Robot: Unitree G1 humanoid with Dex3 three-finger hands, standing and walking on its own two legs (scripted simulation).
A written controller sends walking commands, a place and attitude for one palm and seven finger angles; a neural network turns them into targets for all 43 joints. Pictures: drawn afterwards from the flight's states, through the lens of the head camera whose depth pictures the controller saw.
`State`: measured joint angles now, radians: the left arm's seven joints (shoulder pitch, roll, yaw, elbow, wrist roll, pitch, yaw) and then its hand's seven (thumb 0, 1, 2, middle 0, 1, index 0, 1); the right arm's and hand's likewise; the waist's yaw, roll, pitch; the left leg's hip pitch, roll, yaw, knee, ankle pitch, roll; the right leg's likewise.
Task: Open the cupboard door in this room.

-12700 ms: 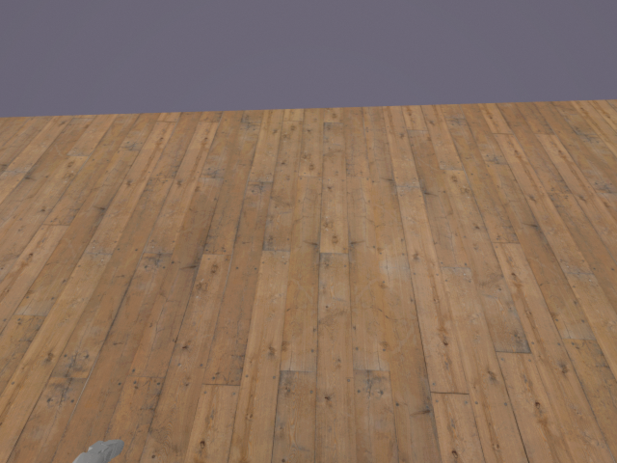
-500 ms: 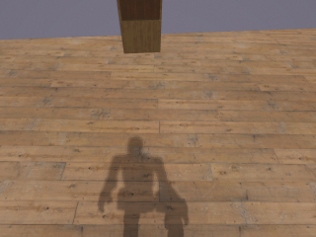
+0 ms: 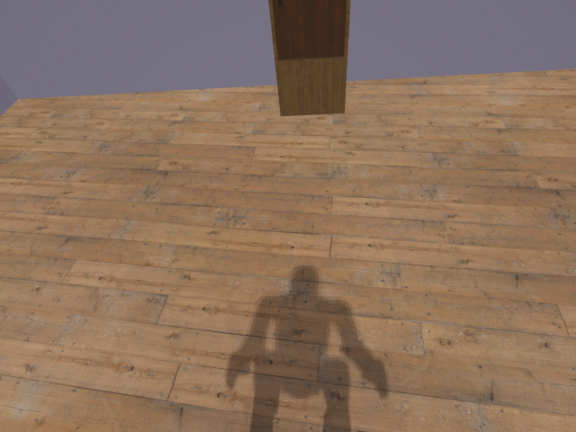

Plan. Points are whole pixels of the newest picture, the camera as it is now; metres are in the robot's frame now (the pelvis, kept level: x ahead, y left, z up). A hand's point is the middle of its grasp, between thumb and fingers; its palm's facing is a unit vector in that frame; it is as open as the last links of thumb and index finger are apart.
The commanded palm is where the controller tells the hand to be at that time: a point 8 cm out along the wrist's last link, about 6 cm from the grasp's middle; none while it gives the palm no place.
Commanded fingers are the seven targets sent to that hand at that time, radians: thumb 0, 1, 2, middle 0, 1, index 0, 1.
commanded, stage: turn or walk to find it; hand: left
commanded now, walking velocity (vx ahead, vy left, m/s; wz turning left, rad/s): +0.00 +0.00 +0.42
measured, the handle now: out of the picture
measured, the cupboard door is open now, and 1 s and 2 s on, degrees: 0 0 0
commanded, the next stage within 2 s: stand and wait in 0.02 s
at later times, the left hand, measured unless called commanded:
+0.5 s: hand out of the picture -0.06 +0.22 -0.18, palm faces +0.12 -0.98 -0.17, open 7.4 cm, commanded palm none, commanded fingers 0.00 0.90 0.90 -0.20 -0.30 -0.20 -0.30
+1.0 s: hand out of the picture -0.04 +0.21 -0.18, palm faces +0.11 -0.97 -0.20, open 7.4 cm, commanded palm none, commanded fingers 0.00 0.90 0.90 -0.20 -0.30 -0.20 -0.30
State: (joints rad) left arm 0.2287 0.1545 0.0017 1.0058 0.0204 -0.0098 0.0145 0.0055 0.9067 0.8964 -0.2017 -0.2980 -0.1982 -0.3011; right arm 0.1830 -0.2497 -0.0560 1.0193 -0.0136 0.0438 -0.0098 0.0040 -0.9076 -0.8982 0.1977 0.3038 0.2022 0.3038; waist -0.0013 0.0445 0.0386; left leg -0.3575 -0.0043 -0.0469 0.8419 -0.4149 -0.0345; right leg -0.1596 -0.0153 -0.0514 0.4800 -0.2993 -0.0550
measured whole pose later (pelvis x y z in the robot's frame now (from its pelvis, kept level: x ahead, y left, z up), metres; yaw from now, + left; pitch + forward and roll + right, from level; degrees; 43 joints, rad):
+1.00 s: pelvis -0.03 +0.04 +0.00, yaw +5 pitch -1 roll +0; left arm 0.25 0.16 0.00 1.12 0.01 0.00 0.02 0.01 0.91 0.90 -0.20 -0.30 -0.20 -0.30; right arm 0.27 -0.15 0.00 1.14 -0.01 -0.01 -0.02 0.00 -0.91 -0.90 0.20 0.30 0.20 0.30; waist 0.01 0.00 0.04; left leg -0.19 -0.01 -0.01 0.43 -0.23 0.01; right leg -0.18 -0.05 -0.13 0.44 -0.23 0.00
